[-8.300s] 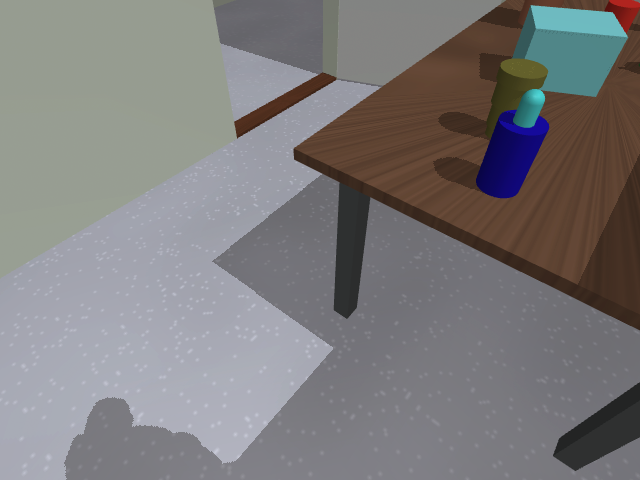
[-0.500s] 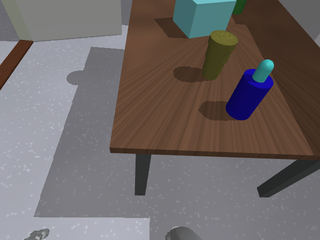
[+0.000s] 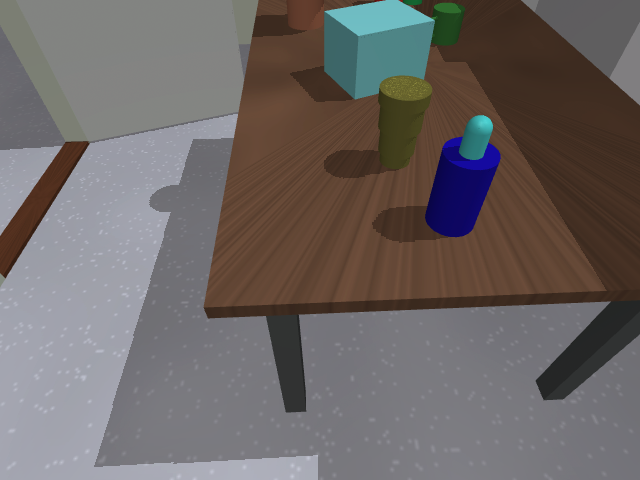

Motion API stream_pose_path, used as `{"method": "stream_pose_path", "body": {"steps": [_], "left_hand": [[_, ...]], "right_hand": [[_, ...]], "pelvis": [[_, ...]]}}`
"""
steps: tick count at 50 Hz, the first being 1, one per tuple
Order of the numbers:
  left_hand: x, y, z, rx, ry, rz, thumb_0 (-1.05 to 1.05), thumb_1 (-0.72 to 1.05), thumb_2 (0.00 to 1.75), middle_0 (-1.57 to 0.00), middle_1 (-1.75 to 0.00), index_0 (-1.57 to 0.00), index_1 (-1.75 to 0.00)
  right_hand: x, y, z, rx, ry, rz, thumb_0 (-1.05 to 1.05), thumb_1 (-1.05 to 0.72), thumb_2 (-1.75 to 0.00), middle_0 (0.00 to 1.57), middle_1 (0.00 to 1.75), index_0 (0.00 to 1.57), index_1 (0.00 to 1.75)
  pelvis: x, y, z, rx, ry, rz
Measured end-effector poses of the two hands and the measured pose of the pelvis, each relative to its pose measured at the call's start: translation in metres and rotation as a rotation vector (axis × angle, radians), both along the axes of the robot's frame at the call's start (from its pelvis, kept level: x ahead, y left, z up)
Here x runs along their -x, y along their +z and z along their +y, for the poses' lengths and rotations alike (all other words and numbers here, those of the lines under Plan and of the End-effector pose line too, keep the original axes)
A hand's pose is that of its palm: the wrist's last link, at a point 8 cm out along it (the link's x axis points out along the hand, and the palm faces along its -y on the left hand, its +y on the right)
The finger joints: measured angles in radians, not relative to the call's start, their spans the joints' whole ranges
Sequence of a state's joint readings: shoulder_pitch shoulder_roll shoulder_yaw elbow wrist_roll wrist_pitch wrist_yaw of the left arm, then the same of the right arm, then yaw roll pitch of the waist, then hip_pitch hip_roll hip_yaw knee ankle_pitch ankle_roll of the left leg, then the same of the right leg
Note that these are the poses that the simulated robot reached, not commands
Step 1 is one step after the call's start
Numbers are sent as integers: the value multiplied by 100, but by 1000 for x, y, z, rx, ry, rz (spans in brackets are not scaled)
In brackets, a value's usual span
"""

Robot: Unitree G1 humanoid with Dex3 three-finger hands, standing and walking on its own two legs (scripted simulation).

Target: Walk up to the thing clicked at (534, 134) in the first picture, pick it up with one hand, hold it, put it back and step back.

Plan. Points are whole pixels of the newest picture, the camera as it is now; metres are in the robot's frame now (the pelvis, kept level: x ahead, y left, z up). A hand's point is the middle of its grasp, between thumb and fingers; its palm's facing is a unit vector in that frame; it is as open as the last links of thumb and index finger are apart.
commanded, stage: walk up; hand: right
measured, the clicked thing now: (464, 174) +0.57 -0.22 +0.07
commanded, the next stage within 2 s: stand in 0.98 s
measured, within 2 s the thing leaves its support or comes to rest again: neither
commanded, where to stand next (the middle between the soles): +0.08 +0.00 m, yaw +3 degrees
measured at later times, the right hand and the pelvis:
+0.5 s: hand out of the picture +0.10 -0.26 -0.13, palm faces -0.07 +0.93 -0.36, open 7.4 cm; pelvis +0.00 -0.01 +0.02, yaw +3 degrees
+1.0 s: hand out of the picture +0.10 -0.25 -0.13, palm faces -0.09 +0.93 -0.34, open 7.4 cm; pelvis +0.00 +0.00 +0.02, yaw +4 degrees
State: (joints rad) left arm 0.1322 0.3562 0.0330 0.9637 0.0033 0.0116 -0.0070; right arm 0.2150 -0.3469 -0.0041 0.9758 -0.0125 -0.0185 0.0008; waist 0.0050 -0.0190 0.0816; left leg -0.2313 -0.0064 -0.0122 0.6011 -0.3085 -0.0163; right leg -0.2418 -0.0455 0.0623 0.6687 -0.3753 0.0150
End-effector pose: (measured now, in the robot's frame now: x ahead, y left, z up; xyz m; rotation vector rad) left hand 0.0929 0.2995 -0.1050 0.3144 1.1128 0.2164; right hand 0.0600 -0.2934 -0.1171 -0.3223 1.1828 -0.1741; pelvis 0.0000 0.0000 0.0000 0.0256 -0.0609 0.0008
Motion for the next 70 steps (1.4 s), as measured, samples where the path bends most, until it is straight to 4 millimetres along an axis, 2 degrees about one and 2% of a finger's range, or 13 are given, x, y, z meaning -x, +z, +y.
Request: {"method": "stream_pose_path", "body": {"steps": [7,16,27,46,59,70], "left_hand": [[-7,6,-6,13,-4,-23,1,91,90,-20,-30,-21,-30],[6,10,-9,10,22,28,1,90,90,-20,-30,-21,-30],[21,7,-5,20,65,67,1,91,90,-20,-30,-21,-30],[29,5,0,24,91,90,1,91,90,-20,-30,-21,-30],[33,6,0,21,73,109,1,91,90,-20,-30,-21,-30],[40,7,-1,14,63,121,1,91,90,-20,-30,-21,-30]], "right_hand": [[-3,11,-4,-4,10,12,1,-90,-90,20,30,21,30],[-22,18,-19,22,17,-5,1,-90,-90,20,30,20,30],[-34,22,-13,22,42,8,1,-90,-90,20,30,20,30],[-38,19,1,7,46,29,1,-90,-90,20,30,20,30],[-38,22,-1,15,47,26,1,-90,-90,20,30,20,30],[-28,20,-5,12,37,42,1,-90,-90,20,30,20,30]], "pelvis": [[1,9,-7,22,14,5],[1,15,-9,28,30,6],[-1,18,-9,32,45,8],[-4,20,-3,33,64,11],[-2,22,-2,29,52,16],[1,22,-3,26,47,17]]}}
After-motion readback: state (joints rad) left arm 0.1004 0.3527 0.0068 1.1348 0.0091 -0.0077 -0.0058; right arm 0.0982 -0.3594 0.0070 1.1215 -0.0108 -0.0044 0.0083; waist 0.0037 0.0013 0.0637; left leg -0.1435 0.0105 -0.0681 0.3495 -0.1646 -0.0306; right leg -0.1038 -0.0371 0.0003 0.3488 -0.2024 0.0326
